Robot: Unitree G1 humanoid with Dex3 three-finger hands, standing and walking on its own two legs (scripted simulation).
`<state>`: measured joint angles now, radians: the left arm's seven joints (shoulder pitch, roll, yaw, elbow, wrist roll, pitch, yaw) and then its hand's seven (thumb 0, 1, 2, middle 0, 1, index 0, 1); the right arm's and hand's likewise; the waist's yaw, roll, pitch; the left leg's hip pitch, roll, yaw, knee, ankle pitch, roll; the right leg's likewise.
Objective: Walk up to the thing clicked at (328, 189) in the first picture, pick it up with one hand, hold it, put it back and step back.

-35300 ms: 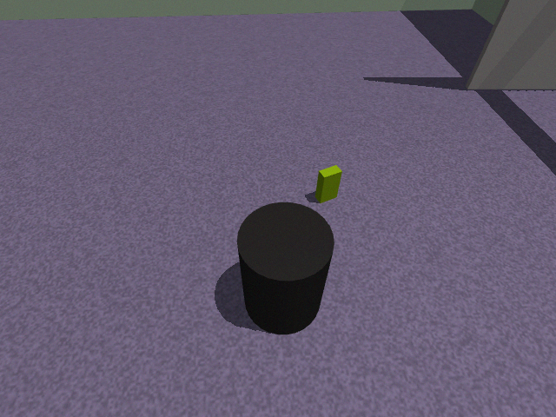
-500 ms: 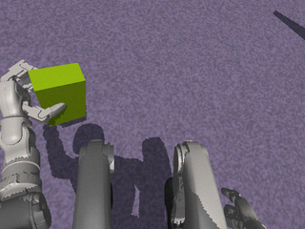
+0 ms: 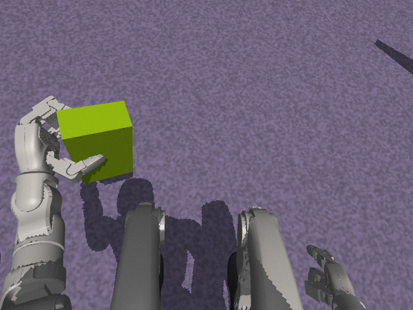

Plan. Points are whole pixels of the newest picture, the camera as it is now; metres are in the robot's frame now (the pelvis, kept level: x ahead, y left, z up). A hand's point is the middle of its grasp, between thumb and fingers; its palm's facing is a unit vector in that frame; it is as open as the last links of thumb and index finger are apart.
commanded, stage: hold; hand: left
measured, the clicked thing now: (101, 146) +0.39 +0.21 -0.02
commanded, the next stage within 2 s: none
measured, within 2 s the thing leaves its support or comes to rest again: neither
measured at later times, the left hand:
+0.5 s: hand (19, 68) +0.39 +0.23 +0.20, palm faces +0.24 -0.97 -0.05, open 9.6 cm
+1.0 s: hand out of the picture +0.39 +0.22 +0.27, palm faces +0.21 -0.98 -0.03, open 9.5 cm
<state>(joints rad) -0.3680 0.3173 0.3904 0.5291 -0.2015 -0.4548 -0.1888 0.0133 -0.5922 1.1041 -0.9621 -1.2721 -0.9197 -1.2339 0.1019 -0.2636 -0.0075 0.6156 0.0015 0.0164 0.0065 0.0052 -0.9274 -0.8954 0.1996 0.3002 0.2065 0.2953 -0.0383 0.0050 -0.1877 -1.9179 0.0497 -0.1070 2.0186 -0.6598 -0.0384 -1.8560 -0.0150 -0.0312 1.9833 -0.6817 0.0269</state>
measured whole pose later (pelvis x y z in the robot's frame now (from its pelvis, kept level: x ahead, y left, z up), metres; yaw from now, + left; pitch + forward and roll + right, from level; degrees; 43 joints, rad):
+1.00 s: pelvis +0.05 +0.01 +0.23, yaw +3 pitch +15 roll -2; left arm -0.13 0.21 0.18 0.37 -0.16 -0.34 -0.03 0.00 -0.52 1.00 -0.96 -1.22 -0.93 -1.18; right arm 0.22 -0.21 0.00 0.63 0.01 -0.03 -0.03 0.01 -0.92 -0.90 0.20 0.30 0.21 0.30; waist -0.02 0.02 -0.11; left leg -0.92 0.06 -0.04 1.16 -0.50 -0.02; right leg -0.87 -0.03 -0.04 1.11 -0.50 0.03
